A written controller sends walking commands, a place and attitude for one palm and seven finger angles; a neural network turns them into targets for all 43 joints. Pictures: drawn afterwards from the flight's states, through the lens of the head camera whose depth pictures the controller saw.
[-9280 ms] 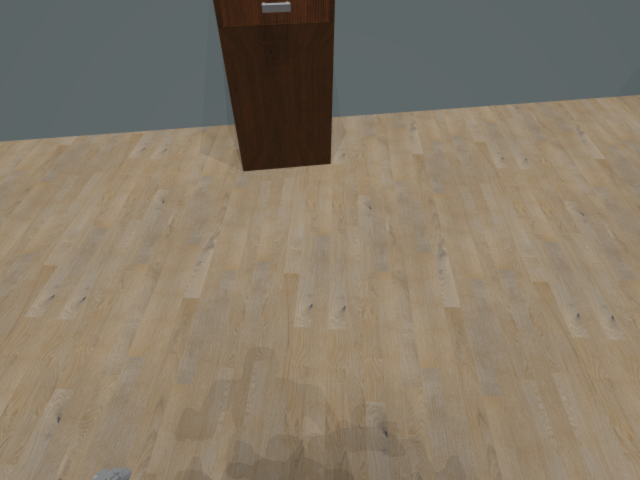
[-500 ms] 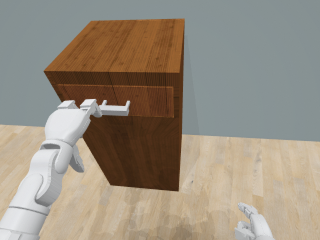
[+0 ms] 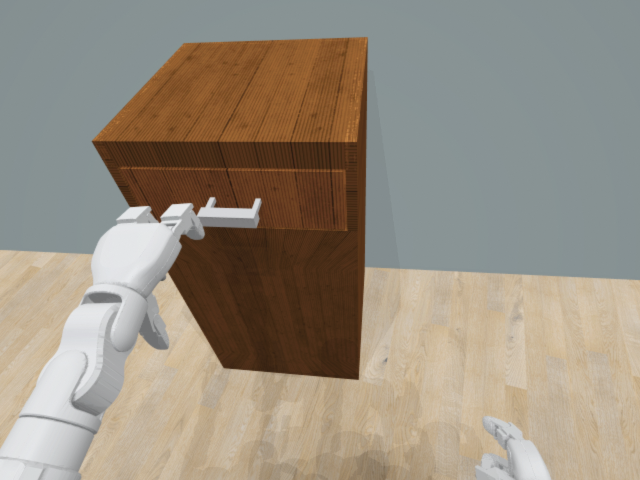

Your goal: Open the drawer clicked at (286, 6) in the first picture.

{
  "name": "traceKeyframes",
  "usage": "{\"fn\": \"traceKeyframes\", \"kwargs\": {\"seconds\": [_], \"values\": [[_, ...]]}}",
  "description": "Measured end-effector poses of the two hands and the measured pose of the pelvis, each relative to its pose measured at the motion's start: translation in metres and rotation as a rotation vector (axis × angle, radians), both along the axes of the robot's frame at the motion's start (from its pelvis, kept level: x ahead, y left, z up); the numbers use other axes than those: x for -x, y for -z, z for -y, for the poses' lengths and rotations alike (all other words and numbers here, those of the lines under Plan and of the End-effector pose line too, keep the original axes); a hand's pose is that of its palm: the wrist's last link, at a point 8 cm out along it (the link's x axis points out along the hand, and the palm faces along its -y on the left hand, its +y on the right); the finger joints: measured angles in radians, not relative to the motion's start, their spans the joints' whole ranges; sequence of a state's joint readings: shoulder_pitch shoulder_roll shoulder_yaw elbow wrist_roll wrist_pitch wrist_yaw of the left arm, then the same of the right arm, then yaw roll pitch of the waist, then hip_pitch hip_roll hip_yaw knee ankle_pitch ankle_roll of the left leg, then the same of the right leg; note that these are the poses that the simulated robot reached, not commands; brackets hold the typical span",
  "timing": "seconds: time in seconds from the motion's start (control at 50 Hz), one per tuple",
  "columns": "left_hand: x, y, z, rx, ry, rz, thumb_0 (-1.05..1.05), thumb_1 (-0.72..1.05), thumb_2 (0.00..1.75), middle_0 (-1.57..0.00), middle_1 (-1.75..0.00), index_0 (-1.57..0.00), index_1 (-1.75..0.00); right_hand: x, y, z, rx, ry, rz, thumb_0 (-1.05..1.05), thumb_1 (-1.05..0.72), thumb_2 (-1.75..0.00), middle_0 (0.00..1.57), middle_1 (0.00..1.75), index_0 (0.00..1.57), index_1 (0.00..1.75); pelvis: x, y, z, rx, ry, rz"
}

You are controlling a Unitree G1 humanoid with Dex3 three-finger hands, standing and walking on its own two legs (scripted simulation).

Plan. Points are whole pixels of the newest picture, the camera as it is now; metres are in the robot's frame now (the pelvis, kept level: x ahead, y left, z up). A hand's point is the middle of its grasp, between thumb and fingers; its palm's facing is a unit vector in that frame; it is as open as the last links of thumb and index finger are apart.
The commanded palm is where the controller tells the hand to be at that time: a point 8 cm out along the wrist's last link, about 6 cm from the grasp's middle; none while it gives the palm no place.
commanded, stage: move the hooked fingers above the handle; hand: left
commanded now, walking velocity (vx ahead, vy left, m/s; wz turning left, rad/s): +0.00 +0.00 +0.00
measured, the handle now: (231, 210) +0.55 +0.25 +0.00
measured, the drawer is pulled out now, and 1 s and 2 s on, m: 0.00 0.00 0.00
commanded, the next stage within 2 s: none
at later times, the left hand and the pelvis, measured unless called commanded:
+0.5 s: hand (183, 252) +0.37 +0.24 +0.09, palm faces +0.00 -0.04 -1.00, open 13.8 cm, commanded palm +0.35 +0.25 +0.15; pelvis +0.01 +0.00 +0.00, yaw +0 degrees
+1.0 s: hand (203, 227) +0.43 +0.24 +0.08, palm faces -0.04 -0.01 -1.00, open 13.8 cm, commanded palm +0.42 +0.25 +0.13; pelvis +0.01 +0.00 -0.01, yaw -1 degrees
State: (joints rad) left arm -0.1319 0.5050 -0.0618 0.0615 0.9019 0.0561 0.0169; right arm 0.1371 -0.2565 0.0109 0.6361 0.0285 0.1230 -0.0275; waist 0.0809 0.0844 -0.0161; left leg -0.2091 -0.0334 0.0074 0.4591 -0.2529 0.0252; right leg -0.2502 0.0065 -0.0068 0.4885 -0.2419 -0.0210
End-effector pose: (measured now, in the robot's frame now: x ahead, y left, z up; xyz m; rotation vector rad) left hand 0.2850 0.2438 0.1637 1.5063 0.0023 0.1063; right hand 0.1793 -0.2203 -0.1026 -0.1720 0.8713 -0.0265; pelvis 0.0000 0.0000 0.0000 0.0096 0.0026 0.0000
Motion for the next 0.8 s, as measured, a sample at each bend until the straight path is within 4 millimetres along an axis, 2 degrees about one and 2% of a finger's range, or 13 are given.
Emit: {"fn": "traceKeyframes", "kwargs": {"seconds": [0.12,0.22,0.38,0.56,0.8], "values": [[-0.009,0.008,0.006,-0.005,0.023,-0.04,0.0,-0.49,0.3,-0.32,-1.2,-0.32,-1.2,-0.006,-0.003,-0.002,0.006,-0.01,0.019,0.01,-0.91,-0.9,0.2,0.3,0.2,0.3,0.002,0.001,0.002,0.0,-0.007,-0.003],[-0.024,0.011,0.009,-0.016,0.042,-0.045,0.0,-0.49,0.3,-0.32,-1.2,-0.32,-1.2,-0.003,-0.002,0.003,0.017,0.004,0.012,0.01,-0.91,-0.9,0.2,0.3,0.2,0.3,0.001,0.002,0.004,0.0,-0.008,-0.016],[-0.051,0.013,0.004,-0.023,0.03,-0.051,0.0,-0.49,0.3,-0.32,-1.2,-0.32,-1.2,0.018,0.006,0.019,0.04,0.059,-0.051,0.0,-0.91,-0.9,0.2,0.3,0.2,0.3,-0.003,0.003,0.006,0.0,0.002,-0.045],[-0.066,0.024,-0.002,-0.025,0.033,-0.083,0.0,-0.49,0.31,-0.32,-1.2,-0.32,-1.2,0.041,0.016,0.036,0.073,0.117,-0.132,0.01,-0.91,-0.9,0.2,0.3,0.2,0.3,-0.009,0.005,0.004,0.001,0.007,-0.075],[-0.101,0.028,0.0,-0.047,0.039,-0.069,0.0,-0.49,0.3,-0.32,-1.2,-0.32,-1.2,0.056,0.024,0.036,0.072,0.155,-0.177,0.0,-0.91,-0.9,0.2,0.3,0.2,0.3,-0.01,0.01,0.002,0.003,0.006,-0.117]]}}
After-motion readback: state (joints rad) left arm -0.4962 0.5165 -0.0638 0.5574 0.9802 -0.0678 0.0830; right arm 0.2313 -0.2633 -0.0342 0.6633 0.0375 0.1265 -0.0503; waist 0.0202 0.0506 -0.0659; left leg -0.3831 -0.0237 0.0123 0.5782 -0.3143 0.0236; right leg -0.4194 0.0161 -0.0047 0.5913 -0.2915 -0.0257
